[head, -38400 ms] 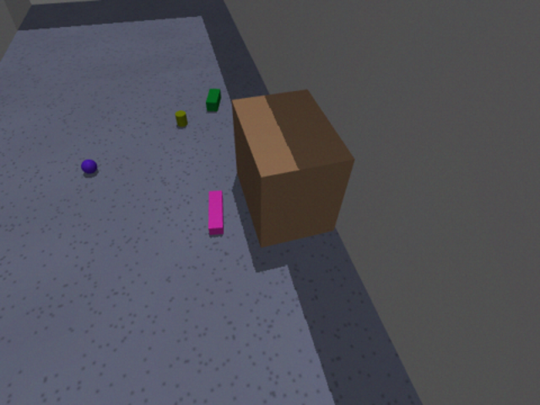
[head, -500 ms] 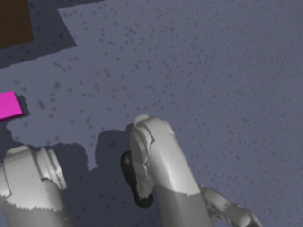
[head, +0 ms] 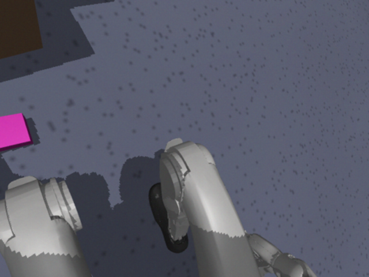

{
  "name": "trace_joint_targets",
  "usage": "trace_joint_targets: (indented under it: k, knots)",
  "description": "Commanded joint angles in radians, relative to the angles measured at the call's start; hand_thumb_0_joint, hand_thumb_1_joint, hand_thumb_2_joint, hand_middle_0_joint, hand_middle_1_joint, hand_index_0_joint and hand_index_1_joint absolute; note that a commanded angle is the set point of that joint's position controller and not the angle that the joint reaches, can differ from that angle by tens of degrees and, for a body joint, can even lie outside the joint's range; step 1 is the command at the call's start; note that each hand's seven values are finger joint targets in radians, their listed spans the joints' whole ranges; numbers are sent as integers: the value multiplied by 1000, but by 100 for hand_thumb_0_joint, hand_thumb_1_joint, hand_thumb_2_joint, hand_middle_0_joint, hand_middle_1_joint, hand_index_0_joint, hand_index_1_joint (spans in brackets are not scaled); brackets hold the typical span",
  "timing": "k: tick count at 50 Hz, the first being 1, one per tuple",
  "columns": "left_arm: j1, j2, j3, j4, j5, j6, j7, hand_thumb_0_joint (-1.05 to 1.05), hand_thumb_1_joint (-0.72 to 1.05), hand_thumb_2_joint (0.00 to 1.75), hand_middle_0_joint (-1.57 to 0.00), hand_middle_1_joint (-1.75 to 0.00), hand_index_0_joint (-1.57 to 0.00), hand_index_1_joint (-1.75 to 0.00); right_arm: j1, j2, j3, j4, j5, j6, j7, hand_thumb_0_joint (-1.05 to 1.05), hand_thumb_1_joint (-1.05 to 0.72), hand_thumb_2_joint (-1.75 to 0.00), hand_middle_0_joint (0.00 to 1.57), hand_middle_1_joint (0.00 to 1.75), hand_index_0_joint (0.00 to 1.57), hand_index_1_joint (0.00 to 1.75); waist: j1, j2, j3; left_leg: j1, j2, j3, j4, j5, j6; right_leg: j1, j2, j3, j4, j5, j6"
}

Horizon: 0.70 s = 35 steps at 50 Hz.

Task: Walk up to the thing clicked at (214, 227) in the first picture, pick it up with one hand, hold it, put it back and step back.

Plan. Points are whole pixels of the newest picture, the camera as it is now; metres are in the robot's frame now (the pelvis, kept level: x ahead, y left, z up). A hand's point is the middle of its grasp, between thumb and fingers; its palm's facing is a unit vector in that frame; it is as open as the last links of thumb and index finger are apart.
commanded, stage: close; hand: left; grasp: from above
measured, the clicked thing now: out of the picture +0.40 +0.32 -0.27
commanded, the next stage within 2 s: settle in 0.32 s
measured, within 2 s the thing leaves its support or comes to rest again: leaves its support in 0.72 s
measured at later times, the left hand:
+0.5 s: hand out of the picture +0.39 +0.32 -0.25, palm faces -0.43 -0.16 -0.89, open 9.3 cm
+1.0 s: hand out of the picture +0.39 +0.33 -0.18, palm faces -0.38 -0.12 -0.92, open 9.3 cm
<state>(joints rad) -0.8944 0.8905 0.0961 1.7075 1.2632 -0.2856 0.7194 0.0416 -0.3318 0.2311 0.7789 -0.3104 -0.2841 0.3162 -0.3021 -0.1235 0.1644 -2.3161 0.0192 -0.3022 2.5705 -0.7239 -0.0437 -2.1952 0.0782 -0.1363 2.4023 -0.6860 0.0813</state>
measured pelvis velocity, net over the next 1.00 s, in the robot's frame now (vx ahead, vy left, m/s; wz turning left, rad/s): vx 0.00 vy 0.00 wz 0.04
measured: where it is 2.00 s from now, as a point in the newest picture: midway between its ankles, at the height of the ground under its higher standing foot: (127, 252)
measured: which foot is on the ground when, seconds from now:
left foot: down 0.00-1.00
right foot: down 0.00-1.00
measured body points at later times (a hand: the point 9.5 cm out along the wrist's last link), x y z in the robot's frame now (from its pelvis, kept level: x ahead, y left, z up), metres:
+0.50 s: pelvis +0.00 +0.00 +0.00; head +0.25 +0.13 +0.35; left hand +0.41 +0.33 -0.20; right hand +0.08 -0.26 -0.06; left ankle +0.06 +0.14 -0.27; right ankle +0.11 -0.13 -0.26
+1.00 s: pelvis +0.00 +0.00 +0.01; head +0.22 +0.10 +0.39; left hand +0.41 +0.33 -0.13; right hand +0.11 -0.26 -0.08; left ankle +0.06 +0.14 -0.27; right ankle +0.11 -0.13 -0.26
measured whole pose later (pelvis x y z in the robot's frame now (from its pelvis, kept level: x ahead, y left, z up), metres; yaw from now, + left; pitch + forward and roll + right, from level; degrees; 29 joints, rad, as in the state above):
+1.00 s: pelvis +0.00 +0.00 +0.01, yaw +2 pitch +30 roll -11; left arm -0.82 0.71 0.07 1.46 1.20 -0.15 0.56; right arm 0.09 -0.31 0.10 0.79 -0.20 -0.24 0.32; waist -0.22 -0.02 -0.02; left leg -2.35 0.02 -0.24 2.50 -0.70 -0.03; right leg -2.24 0.05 -0.09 2.38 -0.69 0.06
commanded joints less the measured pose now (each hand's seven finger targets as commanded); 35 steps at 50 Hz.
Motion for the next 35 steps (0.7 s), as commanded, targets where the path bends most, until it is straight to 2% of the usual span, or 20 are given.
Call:
trace_joint_targets:
  k: [1,8,11,12,13,14,15,16,17,19,20,23,24,25,27,29,30,33,34,35]
  knots:
    - [-216,166,5,-95,-3,18,65,0,46,58,-76,-67,-81,-63,165,-330,-106,15,4,-5,-7,0,-89,-90,20,30,20,30,-54,452,-636,470,26,147,-276,168,39,305,30,-139,-216,216,-96]
    - [-230,167,3,-66,-17,60,70,0,48,60,-81,-63,-84,-60,161,-337,-110,25,16,-19,0,0,-89,-90,20,30,20,30,-55,438,-629,455,26,140,-270,185,41,286,27,-138,-218,237,-93]
    - [-236,168,2,-59,-24,64,64,0,49,60,-83,-62,-85,-60,165,-340,-112,24,16,-26,4,0,-89,-90,20,30,20,30,-57,435,-626,444,25,142,-263,186,42,293,22,-136,-216,239,-90]
    - [-226,172,14,-42,-21,70,57,0,50,62,-83,-62,-85,-60,171,-345,-113,8,13,-29,8,0,-89,-90,20,30,20,30,-67,433,-628,455,25,141,-262,199,42,295,21,-140,-207,254,-91]
    - [-247,160,5,-60,-26,67,50,0,49,61,-84,-60,-85,-59,170,-341,-111,14,18,-32,9,0,-89,-90,20,30,20,30,-59,458,-630,465,24,138,-275,204,37,279,20,-143,-201,249,-94]
    - [-247,165,3,-43,-28,68,46,0,50,60,-84,-60,-86,-59,155,-343,-112,13,15,-36,8,0,-89,-90,20,30,20,30,-65,464,-613,464,26,135,-272,185,37,275,17,-144,-201,238,-93]
    - [-223,197,29,-22,-26,70,41,0,51,61,-86,-59,-87,-59,164,-341,-105,9,14,-36,10,0,-89,-90,20,30,20,30,-62,449,-604,456,26,136,-277,174,38,284,17,-142,-204,228,-93]
    - [-220,181,22,-34,-25,71,34,0,51,62,-87,-58,-87,-58,166,-350,-115,3,19,-38,11,0,-89,-90,20,30,20,30,-60,435,-602,446,24,137,-268,176,40,278,16,-141,-202,229,-91]
    - [-219,192,40,-18,-23,70,32,0,52,61,-87,-58,-88,-58,175,-347,-106,6,14,-36,13,0,-89,-90,20,30,20,30,-61,451,-604,451,23,137,-279,184,39,279,17,-144,-201,233,-93]
    - [-214,169,14,-27,-28,65,19,0,54,61,-89,-57,-89,-57,161,-350,-114,5,12,-38,10,0,-89,-90,20,30,20,30,-61,450,-601,454,23,141,-275,172,39,280,17,-139,-207,221,-93]
    - [-222,180,19,-19,-32,62,16,0,54,62,-91,-56,-90,-57,163,-351,-108,-1,15,-40,9,0,-89,-90,20,30,20,30,-65,448,-596,453,23,141,-275,164,39,278,17,-139,-206,219,-92]
    - [-206,175,11,-34,-36,57,15,0,57,66,-94,-66,-96,-65,160,-351,-107,-5,12,-32,3,0,-90,-90,20,30,20,30,-57,437,-620,445,22,142,-280,167,42,304,23,-136,-224,220,-92]
    - [-194,203,37,-21,-36,57,16,0,59,66,-94,-69,-97,-66,179,-344,-97,-7,14,-28,1,0,-90,-90,20,30,20,30,-53,440,-631,443,22,149,-276,182,45,326,25,-131,-224,237,-93]
    - [-215,185,18,-38,-34,57,7,0,60,67,-95,-70,-98,-67,180,-346,-103,-9,17,-30,2,0,-90,-90,20,30,20,30,-55,449,-634,452,20,152,-268,194,43,310,20,-132,-208,249,-92]
    - [-236,213,38,-67,-37,56,5,0,63,71,-98,-70,-100,-68,188,-341,-99,1,14,-31,3,0,-90,-90,20,30,20,30,-54,466,-644,460,22,146,-268,202,42,305,17,-137,-201,251,-92]
    - [-221,206,47,-79,-40,55,2,0,63,72,-99,-69,-101,-68,188,-348,-110,-2,19,-31,2,0,-91,-90,20,30,20,30,-47,488,-657,484,23,141,-282,205,36,304,16,-141,-195,251,-96]
    - [-226,220,55,-116,-31,50,0,0,63,72,-99,-69,-101,-68,188,-346,-112,-4,18,-30,4,0,-90,-90,20,30,20,30,-40,500,-677,494,23,140,-276,215,36,300,17,-142,-191,260,-95]
    - [-235,207,55,-192,-36,49,-4,0,65,70,-99,-71,-101,-68,181,-332,-123,-7,28,-28,2,0,-90,-90,20,30,20,30,-24,528,-706,493,20,161,-280,217,35,315,16,-128,-198,261,-99]
    - [-215,206,67,-221,-40,52,-5,0,65,69,-97,-71,-100,-68,179,-326,-128,-9,32,-26,3,0,-90,-90,20,30,20,30,-7,547,-735,512,21,163,-291,228,32,324,19,-126,-200,268,-103]
    - [-223,185,51,-268,-41,51,-9,0,64,69,-97,-71,-100,-68,181,-314,-129,-13,36,-25,7,0,-90,-90,20,30,20,30,-2,560,-750,510,19,169,-281,233,36,313,20,-125,-198,276,-103]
